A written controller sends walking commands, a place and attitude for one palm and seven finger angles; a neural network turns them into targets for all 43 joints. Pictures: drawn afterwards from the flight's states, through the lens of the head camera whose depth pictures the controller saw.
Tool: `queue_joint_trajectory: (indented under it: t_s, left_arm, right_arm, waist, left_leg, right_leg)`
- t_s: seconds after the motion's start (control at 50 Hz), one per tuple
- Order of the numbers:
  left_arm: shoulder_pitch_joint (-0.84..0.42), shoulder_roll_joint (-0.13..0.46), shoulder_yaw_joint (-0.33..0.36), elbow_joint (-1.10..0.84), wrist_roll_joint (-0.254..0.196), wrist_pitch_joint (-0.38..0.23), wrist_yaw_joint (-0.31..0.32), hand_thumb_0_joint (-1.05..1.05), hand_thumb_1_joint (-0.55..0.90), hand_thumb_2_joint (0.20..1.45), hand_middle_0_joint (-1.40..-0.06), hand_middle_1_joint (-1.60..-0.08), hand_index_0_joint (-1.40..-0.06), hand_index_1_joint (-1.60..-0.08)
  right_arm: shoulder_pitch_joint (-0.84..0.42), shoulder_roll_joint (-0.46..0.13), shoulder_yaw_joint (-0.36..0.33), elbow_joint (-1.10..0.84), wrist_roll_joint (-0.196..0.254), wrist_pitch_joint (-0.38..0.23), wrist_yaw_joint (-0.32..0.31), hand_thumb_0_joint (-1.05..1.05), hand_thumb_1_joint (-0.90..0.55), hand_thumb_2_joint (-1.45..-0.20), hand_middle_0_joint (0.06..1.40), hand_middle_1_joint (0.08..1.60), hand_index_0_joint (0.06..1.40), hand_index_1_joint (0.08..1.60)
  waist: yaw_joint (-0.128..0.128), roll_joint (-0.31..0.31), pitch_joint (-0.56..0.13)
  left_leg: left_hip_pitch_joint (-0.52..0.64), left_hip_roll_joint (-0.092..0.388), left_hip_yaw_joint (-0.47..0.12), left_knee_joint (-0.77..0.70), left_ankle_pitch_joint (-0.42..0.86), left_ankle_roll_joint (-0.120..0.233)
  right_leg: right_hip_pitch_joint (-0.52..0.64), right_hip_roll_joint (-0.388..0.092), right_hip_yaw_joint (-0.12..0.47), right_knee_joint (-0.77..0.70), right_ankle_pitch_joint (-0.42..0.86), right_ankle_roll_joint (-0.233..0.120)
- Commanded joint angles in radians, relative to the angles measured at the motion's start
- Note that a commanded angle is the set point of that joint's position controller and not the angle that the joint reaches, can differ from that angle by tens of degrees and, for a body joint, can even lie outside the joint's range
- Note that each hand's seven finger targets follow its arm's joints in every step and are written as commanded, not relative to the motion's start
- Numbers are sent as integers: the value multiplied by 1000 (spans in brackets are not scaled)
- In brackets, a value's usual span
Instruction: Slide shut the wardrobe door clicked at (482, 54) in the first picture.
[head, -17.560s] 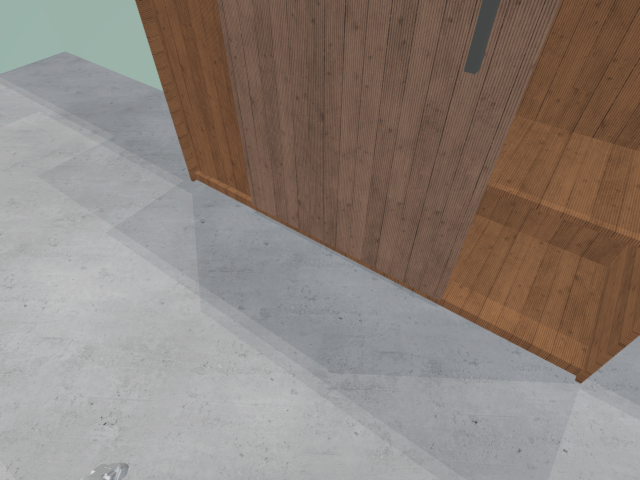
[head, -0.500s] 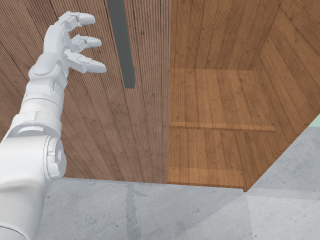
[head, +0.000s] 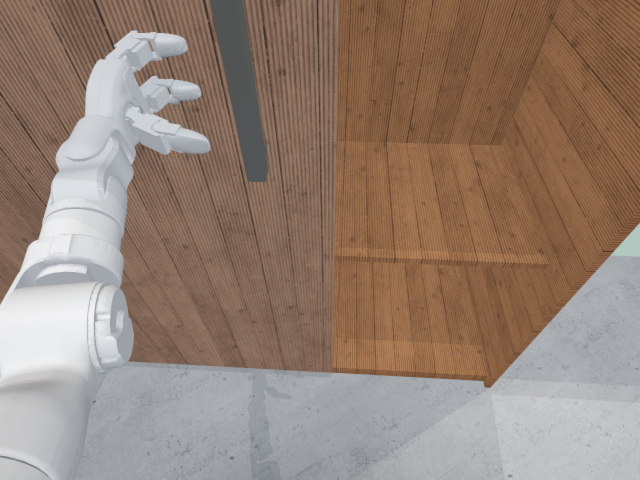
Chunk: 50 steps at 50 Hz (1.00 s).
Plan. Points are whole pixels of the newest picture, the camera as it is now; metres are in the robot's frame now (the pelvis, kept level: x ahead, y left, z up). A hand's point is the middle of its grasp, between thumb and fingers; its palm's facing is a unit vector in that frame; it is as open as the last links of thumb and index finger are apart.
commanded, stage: move the hooked fingers beside the handle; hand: left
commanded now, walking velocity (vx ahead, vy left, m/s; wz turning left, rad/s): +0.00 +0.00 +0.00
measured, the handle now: (242, 58) +0.51 +0.09 +0.28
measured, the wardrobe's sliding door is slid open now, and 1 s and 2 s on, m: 0.48 0.48 0.48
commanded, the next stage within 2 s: feel for the door with the fingertips in 0.22 s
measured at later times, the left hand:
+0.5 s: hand (178, 103) +0.47 +0.17 +0.24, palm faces -0.01 -1.00 -0.02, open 14.0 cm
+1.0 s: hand (191, 105) +0.47 +0.15 +0.24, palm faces +0.03 -1.00 -0.05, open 13.9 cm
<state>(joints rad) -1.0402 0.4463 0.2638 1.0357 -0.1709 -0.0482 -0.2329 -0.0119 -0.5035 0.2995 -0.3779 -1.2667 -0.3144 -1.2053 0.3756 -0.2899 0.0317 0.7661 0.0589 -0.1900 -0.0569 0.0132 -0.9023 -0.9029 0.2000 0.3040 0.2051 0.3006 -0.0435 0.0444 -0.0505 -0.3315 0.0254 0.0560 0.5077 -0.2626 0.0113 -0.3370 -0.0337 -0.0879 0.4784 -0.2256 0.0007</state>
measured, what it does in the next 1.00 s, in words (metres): stands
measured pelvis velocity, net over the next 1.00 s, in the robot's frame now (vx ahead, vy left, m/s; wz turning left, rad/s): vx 0.01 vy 0.00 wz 0.03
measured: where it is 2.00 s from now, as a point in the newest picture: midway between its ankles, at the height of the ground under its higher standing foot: outside the picture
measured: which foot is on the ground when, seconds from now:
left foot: down 0.00-1.00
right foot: down 0.00-1.00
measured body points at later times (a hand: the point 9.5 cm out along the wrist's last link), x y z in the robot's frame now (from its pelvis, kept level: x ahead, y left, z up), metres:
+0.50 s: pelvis +0.01 +0.00 +0.00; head +0.03 -0.01 +0.45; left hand +0.46 +0.22 +0.24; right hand +0.09 -0.26 -0.12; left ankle +0.00 +0.11 -0.74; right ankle +0.01 -0.12 -0.74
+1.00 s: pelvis +0.01 +0.00 +0.00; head +0.02 -0.01 +0.45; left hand +0.46 +0.21 +0.24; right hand +0.11 -0.24 -0.13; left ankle +0.00 +0.11 -0.74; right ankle +0.01 -0.12 -0.74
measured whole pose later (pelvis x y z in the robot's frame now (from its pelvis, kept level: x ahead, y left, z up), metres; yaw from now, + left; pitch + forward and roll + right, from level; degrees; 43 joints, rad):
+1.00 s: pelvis +0.01 +0.00 +0.00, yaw +2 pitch +4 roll +0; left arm -1.05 0.33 0.15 0.98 -0.18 0.00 -0.10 -0.01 -0.50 0.30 -0.30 -1.33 -0.32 -1.21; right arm 0.31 -0.26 0.04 0.80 0.05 -0.20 -0.05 0.01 -0.90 -0.90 0.20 0.30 0.21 0.30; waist 0.00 0.05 -0.05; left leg -0.31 0.01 0.03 0.52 -0.28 0.01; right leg -0.31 -0.05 -0.11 0.50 -0.26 0.01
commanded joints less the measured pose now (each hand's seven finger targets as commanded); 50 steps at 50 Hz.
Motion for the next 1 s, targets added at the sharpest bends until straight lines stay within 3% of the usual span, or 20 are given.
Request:
queue_joint_trajectory:
  t_s: [0.0, 0.04, 0.12, 0.18, 0.22, 0.26, 0.3, 0.32, 0.34, 0.42, 0.48, 0.52, 0.54, 0.58, 0.66, 0.76, 0.78, 0.84, 0.9, 0.98]
  left_arm:
    - [-500, 63, -40, -209, -3, -22, -5, 0, -500, 300, -300, -1200, -300, -1200]
    - [-494, 100, -15, -187, -3, -15, 2, 0, -500, 300, -300, -1200, -300, -1200]
    - [-449, 91, -16, -239, -3, -13, 1, 0, -500, 300, -300, -1200, -300, -1200]
    - [-456, 48, -46, -270, -12, 1, 1, 0, -500, 300, -300, -1200, -300, -1200]
    - [-422, 86, -11, -220, -13, 15, 10, 0, -500, 300, -300, -1200, -300, -1200]
    - [-461, 82, -21, -256, -5, 14, 11, 0, -500, 300, -300, -1200, -300, -1200]
    - [-437, 82, -22, -250, 1, 18, 12, 0, -500, 300, -300, -1200, -300, -1200]
    - [-430, 55, -42, -260, -1, 17, 12, 0, -500, 300, -300, -1200, -300, -1200]
    - [-421, 59, -30, -269, -5, 19, 15, 0, -500, 300, -300, -1200, -300, -1200]
    - [-401, 17, -57, -293, -16, 33, 20, 0, -500, 300, -300, -1200, -300, -1200]
    - [-452, -48, -110, -355, -20, 42, 29, 0, -500, 300, -300, -1200, -300, -1200]
    - [-446, -49, -99, -365, -26, 46, 47, 0, -500, 300, -300, -1200, -300, -1200]
    - [-465, -53, -104, -377, -25, 47, 53, 0, -500, 300, -300, -1200, -300, -1200]
    - [-485, -119, -151, -396, -25, 51, 63, 0, -500, 300, -300, -1200, -300, -1200]
    - [-534, -180, -192, -389, -20, 53, 93, 0, -500, 300, -300, -1200, -300, -1200]
    - [-594, -161, -179, -335, -17, 42, 100, 0, -500, 300, -300, -1200, -300, -1200]
    - [-582, -189, -193, -311, -19, 41, 96, 0, -500, 300, -300, -1200, -300, -1200]
    - [-609, -144, -163, -259, -17, 26, 95, 0, -500, 300, -300, -1200, -300, -1200]
    - [-596, -153, -164, -244, -21, 6, 82, 0, -500, 300, -300, -1200, -300, -1200]
    - [-603, -169, -183, -273, -22, -18, 77, 0, -500, 300, -300, -1200, -300, -1200]
  right_arm:
    - [26, -133, -52, -96, 5, -48, -14, 0, -900, -900, 200, 300, 200, 300]
    - [30, -141, -50, -88, 4, -42, -15, 0, -900, -900, 200, 300, 200, 300]
    - [21, -137, -55, -98, 3, -40, -12, 0, -900, -900, 200, 300, 200, 300]
    - [4, -130, -53, -102, 9, -39, -12, 0, -900, -900, 200, 300, 200, 300]
    - [6, -138, -54, -92, 7, -31, -16, 0, -900, -900, 200, 300, 200, 300]
    - [0, -133, -52, -97, 8, -33, -16, 0, -900, -900, 200, 300, 200, 300]
    - [1, -131, -52, -101, 8, -31, -16, 0, -900, -900, 200, 300, 200, 300]
    - [-5, -128, -52, -102, 7, -28, -14, 0, -900, -900, 200, 300, 200, 300]
    - [-7, -128, -52, -105, 6, -30, -13, 0, -900, -900, 200, 300, 200, 300]
    - [-19, -126, -54, -108, 8, -23, -10, 0, -900, -900, 200, 300, 200, 300]
    - [-39, -116, -53, -110, 12, -26, -10, 0, -900, -900, 200, 300, 200, 300]
    - [-40, -117, -53, -106, 7, -27, -9, 0, -900, -900, 200, 300, 200, 300]
    - [-43, -116, -52, -103, 8, -28, -9, 0, -900, -900, 200, 300, 200, 300]
    - [-55, -106, -51, -100, 11, -33, -8, 0, -900, -900, 200, 300, 200, 300]
    - [-54, -104, -49, -80, 5, -42, -5, 0, -900, -900, 200, 300, 200, 300]
    - [-45, -108, -46, -57, 0, -45, -9, 0, -900, -900, 200, 300, 200, 300]
    - [-50, -102, -43, -56, 1, -48, -9, 0, -900, -900, 200, 300, 200, 300]
    - [-34, -109, -40, -42, -4, -45, -11, 0, -900, -900, 200, 300, 200, 300]
    - [-32, -106, -41, -46, -4, -54, -10, 0, -900, -900, 200, 300, 200, 300]
    - [-35, -105, -42, -54, -4, -64, -5, 0, -900, -900, 200, 300, 200, 300]
  waist:
    - [-68, -19, -234]
    - [-69, -37, -204]
    - [-50, -25, -258]
    - [-62, -31, -233]
    - [-55, -67, -203]
    - [-59, -28, -213]
    - [-56, -37, -223]
    - [-53, -8, -221]
    - [-53, -36, -224]
    - [-47, -31, -235]
    - [-66, -4, -234]
    - [-55, -14, -245]
    - [-63, -11, -250]
    - [-70, 3, -246]
    - [-81, -9, -243]
    - [-88, -34, -244]
    - [-89, -27, -236]
    - [-92, -30, -222]
    - [-89, -42, -238]
    - [-87, -10, -256]
  left_leg:
    - [171, -6, -64, -70, 112, 21]
    - [145, -8, -60, -72, 101, 23]
    - [181, -6, -59, -64, 158, 22]
    - [185, -5, -58, -68, 158, 22]
    - [161, -2, -53, -69, 136, 25]
    - [169, -6, -53, -71, 144, 24]
    - [173, -6, -54, -68, 149, 24]
    - [175, -7, -49, -65, 157, 23]
    - [179, -7, -56, -64, 165, 24]
    - [190, -6, -52, -57, 195, 22]
    - [219, -5, -58, -55, 200, 19]
    - [221, -5, -65, -53, 212, 17]
    - [234, -5, -69, -53, 216, 16]
    - [249, -3, -68, -51, 216, 14]
    - [266, -4, -85, -51, 212, 9]
    - [254, -8, -89, -49, 195, 8]
    - [258, -7, -87, -46, 194, 9]
    - [228, -12, -84, -44, 182, 9]
    - [234, -10, -84, -40, 189, 9]
    - [251, -9, -93, -43, 177, 5]
  right_leg:
    - [12, 35, 44, -70, 106, -18]
    - [17, 34, 46, -76, 100, -17]
    - [47, 33, 41, -64, 143, -23]
    - [36, 36, 40, -69, 151, -20]
    - [35, 34, 39, -76, 129, -18]
    - [34, 33, 45, -74, 141, -19]
    - [40, 32, 43, -70, 146, -19]
    - [41, 30, 42, -70, 151, -22]
    - [44, 33, 40, -67, 162, -21]
    - [56, 32, 36, -62, 186, -23]
    - [29, 35, 35, -60, 186, -22]
    - [39, 35, 30, -56, 184, -25]
    - [32, 37, 31, -56, 188, -24]
    - [13, 37, 30, -53, 184, -23]
    - [-10, 38, 24, -48, 171, -25]
    - [-12, 36, 26, -44, 161, -25]
    - [-24, 36, 26, -41, 158, -25]
    - [-18, 34, 29, -42, 155, -26]
    - [-15, 34, 29, -36, 162, -25]
    - [-19, 34, 30, -33, 146, -26]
